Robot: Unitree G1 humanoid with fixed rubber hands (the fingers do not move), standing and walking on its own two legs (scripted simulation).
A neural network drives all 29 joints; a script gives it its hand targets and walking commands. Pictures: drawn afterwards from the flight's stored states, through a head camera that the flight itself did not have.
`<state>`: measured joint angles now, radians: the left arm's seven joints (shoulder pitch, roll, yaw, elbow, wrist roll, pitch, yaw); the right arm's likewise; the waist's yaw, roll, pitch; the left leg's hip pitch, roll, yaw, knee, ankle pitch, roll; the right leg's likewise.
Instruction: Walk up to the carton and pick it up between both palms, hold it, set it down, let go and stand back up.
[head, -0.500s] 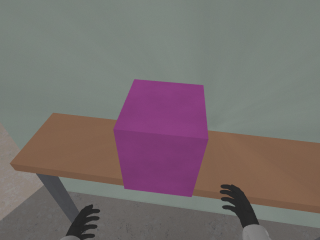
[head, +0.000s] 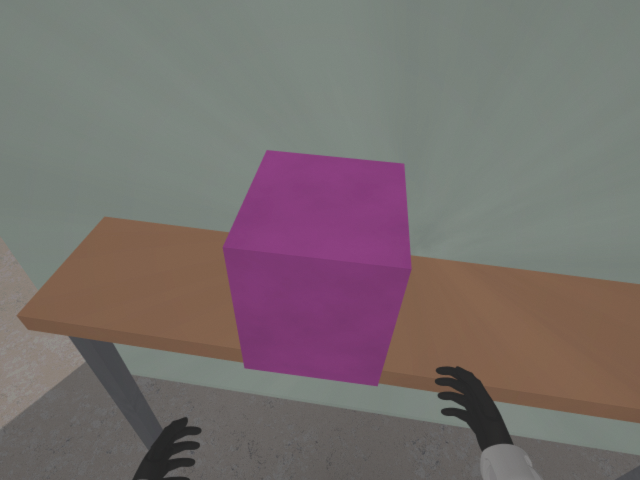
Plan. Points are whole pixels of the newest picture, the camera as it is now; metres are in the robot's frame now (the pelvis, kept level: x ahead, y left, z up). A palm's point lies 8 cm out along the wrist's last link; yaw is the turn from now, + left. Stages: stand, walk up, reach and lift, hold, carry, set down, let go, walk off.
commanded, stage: let go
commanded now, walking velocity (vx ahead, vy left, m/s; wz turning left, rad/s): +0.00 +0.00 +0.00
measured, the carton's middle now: (322, 268) +0.41 +0.00 +0.06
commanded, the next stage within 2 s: stand in 0.42 s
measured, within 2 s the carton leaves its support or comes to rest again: neither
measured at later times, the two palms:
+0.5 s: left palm out of the picture +0.16 +0.22 -0.08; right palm (485, 437) +0.20 -0.20 -0.02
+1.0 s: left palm out of the picture +0.17 +0.24 -0.11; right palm out of the picture +0.12 -0.20 -0.13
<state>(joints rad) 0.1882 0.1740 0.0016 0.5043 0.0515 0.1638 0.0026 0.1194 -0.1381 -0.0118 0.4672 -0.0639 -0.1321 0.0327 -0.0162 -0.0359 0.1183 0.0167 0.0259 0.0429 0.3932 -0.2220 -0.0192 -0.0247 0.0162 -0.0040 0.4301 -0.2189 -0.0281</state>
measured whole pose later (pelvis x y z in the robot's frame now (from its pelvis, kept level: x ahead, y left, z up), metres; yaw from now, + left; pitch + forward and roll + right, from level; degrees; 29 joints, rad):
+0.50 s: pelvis +0.01 +0.01 +0.00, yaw +0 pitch -8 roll +0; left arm 0.22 0.18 0.01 0.49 0.06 0.13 0.00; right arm 0.18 -0.15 -0.01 0.42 -0.04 -0.15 0.01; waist 0.00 -0.04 0.13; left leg -0.03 0.03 0.06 0.43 -0.25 -0.01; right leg -0.07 0.01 0.01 0.45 -0.24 -0.02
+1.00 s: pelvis +0.02 +0.03 -0.01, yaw -1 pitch +2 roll +1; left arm 0.17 0.14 0.03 0.71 0.02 0.00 -0.01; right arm 0.26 -0.19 -0.06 0.72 -0.03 0.00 0.01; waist -0.01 0.04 0.00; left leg -0.29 0.00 0.08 0.57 -0.32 0.03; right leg -0.34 -0.02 0.04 0.60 -0.31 0.02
